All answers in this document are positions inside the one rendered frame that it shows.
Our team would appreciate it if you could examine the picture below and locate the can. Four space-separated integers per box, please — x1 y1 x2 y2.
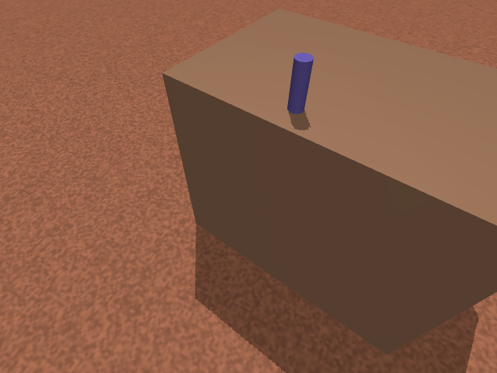
287 53 314 114

